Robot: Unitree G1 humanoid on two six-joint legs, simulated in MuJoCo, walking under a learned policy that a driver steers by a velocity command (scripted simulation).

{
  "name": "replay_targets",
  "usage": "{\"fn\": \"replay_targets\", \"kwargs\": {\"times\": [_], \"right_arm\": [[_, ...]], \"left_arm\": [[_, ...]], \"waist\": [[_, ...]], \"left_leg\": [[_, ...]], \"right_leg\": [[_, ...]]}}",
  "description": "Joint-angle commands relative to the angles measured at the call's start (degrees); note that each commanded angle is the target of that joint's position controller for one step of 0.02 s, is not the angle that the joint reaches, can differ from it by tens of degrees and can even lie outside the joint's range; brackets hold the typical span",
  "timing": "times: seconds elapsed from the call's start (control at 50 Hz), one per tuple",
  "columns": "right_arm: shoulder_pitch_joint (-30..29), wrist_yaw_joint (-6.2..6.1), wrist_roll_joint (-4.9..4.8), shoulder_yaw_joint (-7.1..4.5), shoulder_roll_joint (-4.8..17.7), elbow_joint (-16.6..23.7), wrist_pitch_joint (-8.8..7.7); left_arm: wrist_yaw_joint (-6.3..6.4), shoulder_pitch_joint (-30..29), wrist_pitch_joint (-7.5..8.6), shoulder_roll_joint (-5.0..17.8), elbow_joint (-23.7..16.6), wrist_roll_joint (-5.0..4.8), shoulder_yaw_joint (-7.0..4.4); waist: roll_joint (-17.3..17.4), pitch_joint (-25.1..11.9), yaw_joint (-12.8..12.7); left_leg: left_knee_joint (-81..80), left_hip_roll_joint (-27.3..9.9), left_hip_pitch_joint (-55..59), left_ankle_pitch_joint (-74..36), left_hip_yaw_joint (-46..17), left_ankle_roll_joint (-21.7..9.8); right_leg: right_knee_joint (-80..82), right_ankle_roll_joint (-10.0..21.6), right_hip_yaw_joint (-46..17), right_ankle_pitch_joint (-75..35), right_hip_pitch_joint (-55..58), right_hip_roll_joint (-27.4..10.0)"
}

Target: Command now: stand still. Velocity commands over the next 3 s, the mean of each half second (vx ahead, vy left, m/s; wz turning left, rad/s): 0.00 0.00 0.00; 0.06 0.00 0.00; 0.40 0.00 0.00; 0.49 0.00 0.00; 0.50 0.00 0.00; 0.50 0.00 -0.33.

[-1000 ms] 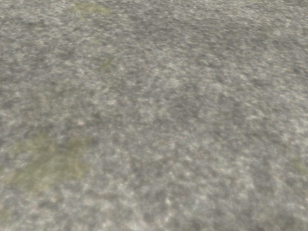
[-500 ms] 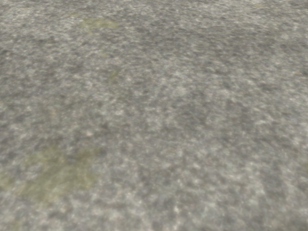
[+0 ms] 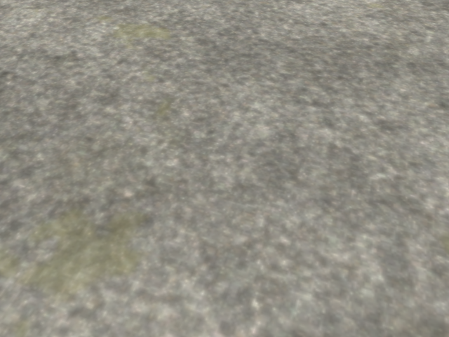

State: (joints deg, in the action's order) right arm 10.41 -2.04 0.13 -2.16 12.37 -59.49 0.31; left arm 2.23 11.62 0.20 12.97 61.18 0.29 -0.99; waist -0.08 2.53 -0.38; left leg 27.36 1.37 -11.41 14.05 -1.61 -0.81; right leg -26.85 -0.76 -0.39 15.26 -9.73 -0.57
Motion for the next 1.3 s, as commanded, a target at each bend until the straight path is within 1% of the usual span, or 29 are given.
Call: {"fn": "replay_targets", "kwargs": {"times": [0.02, 0.36, 0.82, 0.84, 0.86, 0.88, 0.9, 0.92, 0.94, 0.98, 1.0, 1.02, 1.04, 1.06, 1.08, 1.1, 1.12, 1.14, 1.16, 1.18, 1.2, 1.22, 1.24, 1.26, 1.28, 1.3], "right_arm": [[0.52, -0.17, -0.04, -0.89, 5.99, 0.99, -0.47], [2.22, -0.25, -0.16, -0.06, 5.03, -2.11, -0.44], [5.26, -0.45, -0.25, 0.57, 3.76, -3.23, -0.51], [6.4, -0.48, -0.2, 0.73, 3.09, -3.84, -0.46], [6.72, -0.62, -0.52, 0.5, 3.62, -3.96, -0.34], [6.92, -0.75, -0.89, 0.09, 4.69, -3.77, -0.33], [6.77, -0.77, -1.01, -0.08, 5.05, -3.3, -0.6], [6.85, -0.64, -1.17, -0.13, 4.98, -2.86, -1.21], [7.56, -0.42, -1.43, -0.22, 4.85, -2.68, -2.02], [10.63, 0.14, -1.79, -0.67, 5.54, -2.99, -3.45], [12.51, 0.42, -1.95, -1.02, 6.48, -3.26, -3.92], [13.68, 0.63, -2.02, -1.41, 7.68, -3.37, -4.22], [13.5, 0.73, -1.98, -1.66, 8.48, -3.0, -4.37], [12.03, 0.76, -1.89, -1.67, 8.49, -2.13, -4.46], [9.1, 0.84, -2.0, -1.64, 8.72, -0.85, -4.51], [3.99, 0.96, -2.32, -1.49, 8.43, 1.14, -4.52], [-1.75, 1.08, -2.61, -0.92, 6.23, 3.6, -4.9], [-3.65, 1.29, -2.33, -0.13, 2.58, 6.1, -6.32], [-3.12, 1.41, -1.83, -0.44, 4.38, 6.28, -7.49], [-1.6, 2.05, -2.13, -0.66, 5.11, 5.66, -8.09], [-0.57, 2.56, -2.52, -0.56, 4.55, 5.32, -8.33], [-1.72, 2.8, -2.44, -0.78, 4.81, 5.82, -8.48], [-3.23, 2.95, -2.11, -1.12, 5.04, 6.42, -8.37], [-4.04, 3.25, -2.0, -1.04, 4.14, 6.99, -8.1], [-4.82, 3.62, -1.89, -0.77, 3.03, 7.46, -7.75], [-6.68, 3.9, -1.72, -0.34, 2.07, 8.41, -7.42]], "left_arm": [[0.25, 1.62, 0.41, 5.86, -1.09, -0.01, -0.88], [0.44, 5.25, 0.41, 4.34, 0.75, -0.11, -0.41], [0.52, 8.74, 0.49, 2.71, 1.28, -0.26, -0.3], [0.55, 9.96, 0.43, 1.94, 1.94, -0.24, -0.14], [0.68, 10.31, 0.31, 2.24, 2.1, -0.56, -0.34], [0.86, 9.95, 0.29, 3.18, 1.65, -0.85, -0.68], [0.93, 9.48, 0.54, 3.52, 1.0, -0.95, -0.82], [0.84, 9.35, 1.12, 3.23, 0.45, -1.1, -0.8], [0.6, 9.4, 1.93, 2.72, 0.07, -1.3, -0.75], [-0.12, 8.46, 3.5, 1.86, -0.89, -1.42, -0.74], [-0.55, 7.48, 4.17, 1.01, -1.68, -1.48, -0.62], [-0.97, 6.95, 4.81, -0.18, -2.34, -1.64, -0.4], [-1.27, 6.76, 5.32, -0.53, -2.77, -1.83, -0.33], [-1.47, 6.98, 5.7, -0.18, -2.85, -1.86, -0.44], [-1.61, 9.54, 5.99, -0.47, -2.16, -1.94, -0.47], [-1.62, 14.97, 6.16, -0.34, -0.31, -1.99, -0.66], [-1.48, 22.78, 6.33, 2.93, 2.23, -1.89, -1.74], [-1.77, 31.16, 6.6, 10.66, 4.56, -2.19, -4.02], [-2.19, 31.34, 6.87, 9.73, 3.89, -1.07, -3.54], [-2.23, 27.58, 7.07, 6.26, 2.59, -0.32, -2.55], [-2.5, 24.56, 7.01, 5.27, 1.32, -0.24, -2.16], [-2.78, 22.8, 6.64, 4.81, 0.82, -0.54, -1.76], [-2.76, 22.06, 6.02, 3.15, 0.65, -0.59, -1.07], [-2.62, 22.38, 5.36, 1.77, 0.64, -0.41, -0.57], [-2.29, 22.39, 4.9, 1.37, 0.35, -0.24, -0.31], [-1.85, 21.09, 4.66, 1.86, -0.48, -0.02, -0.21]], "waist": [[0.28, -0.72, 0.07], [0.19, -0.11, 0.26], [0.05, 0.62, 0.34], [0.11, -0.83, 0.35], [0.32, 0.03, 0.37], [0.42, 1.78, 0.47], [0.61, 4.39, 0.53], [0.93, 6.17, 0.55], [1.37, 6.7, 0.76], [3.01, 5.81, 1.91], [5.04, 5.21, 2.49], [8.07, 4.62, 2.4], [9.54, 4.63, 1.88], [8.87, 5.24, 0.92], [8.62, 5.65, -1.23], [7.46, 6.02, -4.52], [0.9, 5.7, -8.06], [-16.05, 3.22, -9.54], [-15.07, 2.64, -8.31], [-8.07, 3.52, -5.51], [-5.41, 2.92, -3.87], [-3.31, 3.62, -3.06], [-3.04, 3.74, -2.62], [-4.03, 3.51, -2.48], [-4.43, 3.48, -2.24], [-4.42, 4.2, -1.97]], "left_leg": [[-4.79, -2.38, 0.87, -7.41, -2.31, -1.2], [-4.95, -2.14, 0.11, -6.83, -1.72, -1.2], [-4.58, -1.96, -0.75, -6.3, -1.16, -1.01], [-4.9, -1.41, -0.14, -0.41, -0.62, -1.09], [-4.48, -0.56, -1.26, 9.15, -0.13, -1.63], [-3.96, -0.31, -3.66, 19.51, -0.31, -2.62], [-4.32, -1.09, -6.44, 26.14, -1.62, -3.67], [-4.72, -2.38, -7.86, 28.53, -3.45, -4.69], [-4.97, -3.73, -7.66, 28.41, -5.37, -5.61], [-6.44, -7.1, -4.24, 28.43, -10.64, -7.91], [-8.79, -9.69, -1.84, 29.93, -15.12, -9.61], [-12.12, -13.23, -0.45, 31.49, -20.91, -11.64], [-14.6, -15.99, -1.18, 31.61, -25.35, -13.21], [-15.23, -16.56, -4.11, 30.18, -26.18, -13.41], [-14.01, -15.51, -7.81, 27.92, -23.98, -12.52], [-10.48, -12.36, -13.97, 23.18, -18.53, -10.27], [0.19, -6.61, -22.39, 14.22, -9.01, -6.43], [21.75, 1.75, -33.26, 7.32, 3.61, -1.89], [33.99, 1.07, -41.2, 15.52, 0.52, -1.77], [41.5, -1.8, -44.11, 13.44, -2.17, -2.93], [44.41, -3.28, -45.57, 9.5, -1.94, -3.68], [44.02, -4.89, -47.42, 6.11, -0.95, -3.97], [42.21, -6.38, -46.67, 3.71, -0.15, -3.96], [40.32, -6.89, -44.67, 2.08, 1.09, -3.55], [37.6, -6.79, -42.69, -0.14, 2.39, -2.92], [32.58, -6.29, -39.43, -3.38, 3.7, -2.19]], "right_leg": [[4.68, 0.87, -0.97, -5.71, -2.39, -1.09], [4.62, 0.98, -0.73, -5.59, -2.92, -0.7], [4.38, 1.3, -0.77, -5.51, -3.61, -0.45], [4.52, 1.42, -0.12, -0.16, -3.0, 0.17], [3.63, 2.01, 0.65, 8.17, -4.05, 1.19], [2.64, 3.03, 0.58, 17.39, -6.22, 1.55], [2.35, 4.09, -0.38, 23.43, -8.91, 1.05], [2.02, 5.01, -1.61, 25.23, -10.84, 0.21], [1.18, 5.55, -2.5, 24.29, -11.98, -0.48], [-2.72, 5.71, -2.23, 20.19, -14.94, -0.45], [-6.02, 5.43, -0.74, 17.22, -16.88, 0.47], [-10.09, 5.23, 1.4, 13.06, -17.54, 1.5], [-12.21, 5.69, 2.07, 10.42, -16.61, 1.54], [-11.69, 6.61, 1.76, 9.94, -13.78, 1.19], [-7.88, 7.59, 1.65, 9.98, -8.87, 1.11], [-1.14, 8.37, 0.58, 8.69, 0.05, 0.71], [4.78, 9.78, -7.41, 9.14, 9.58, -3.36], [13.15, 14.52, -26.94, 6.66, 21.09, -14.19], [14.21, 17.22, -37.5, -1.6, 24.29, -20.88], [12.48, 16.34, -33.21, -7.67, 24.35, -20.5], [12.46, 15.25, -28.03, -11.81, 24.3, -18.82], [13.27, 14.09, -23.12, -16.64, 24.0, -17.73], [14.21, 12.45, -18.25, -21.2, 22.71, -16.1], [15.21, 11.32, -14.76, -23.16, 20.77, -14.29], [16.37, 10.84, -11.91, -24.01, 18.49, -12.68], [17.93, 10.59, -9.24, -23.77, 14.16, -11.08]]}}
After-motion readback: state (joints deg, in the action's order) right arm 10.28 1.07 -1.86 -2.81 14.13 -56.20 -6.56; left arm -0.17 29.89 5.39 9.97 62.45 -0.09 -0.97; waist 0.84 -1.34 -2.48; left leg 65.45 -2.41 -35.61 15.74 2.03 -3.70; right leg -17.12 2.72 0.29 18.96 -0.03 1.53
